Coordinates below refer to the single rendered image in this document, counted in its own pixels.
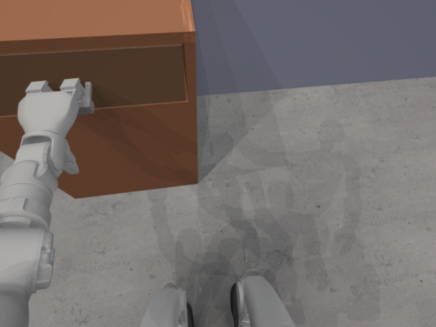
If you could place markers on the robot left forearm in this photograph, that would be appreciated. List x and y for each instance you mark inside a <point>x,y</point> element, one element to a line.
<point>28,185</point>

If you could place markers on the left robot thigh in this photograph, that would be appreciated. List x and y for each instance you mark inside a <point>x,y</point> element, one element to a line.
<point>168,308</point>

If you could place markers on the cabinet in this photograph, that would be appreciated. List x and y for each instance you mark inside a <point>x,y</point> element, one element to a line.
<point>123,148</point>

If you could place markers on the robot left upper arm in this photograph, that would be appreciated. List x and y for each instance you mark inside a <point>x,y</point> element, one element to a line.
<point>26,264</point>

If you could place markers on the right robot thigh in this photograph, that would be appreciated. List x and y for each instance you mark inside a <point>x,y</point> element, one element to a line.
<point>257,297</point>

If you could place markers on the handle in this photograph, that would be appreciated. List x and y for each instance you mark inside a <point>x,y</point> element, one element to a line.
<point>86,105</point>

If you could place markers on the robot thigh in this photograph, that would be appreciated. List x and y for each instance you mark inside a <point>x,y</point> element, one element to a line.
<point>257,297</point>
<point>168,308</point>

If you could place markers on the drawer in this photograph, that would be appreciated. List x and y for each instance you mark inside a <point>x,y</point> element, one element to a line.
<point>121,76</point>

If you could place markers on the robot left hand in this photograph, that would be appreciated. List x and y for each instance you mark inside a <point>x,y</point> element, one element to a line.
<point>55,111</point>

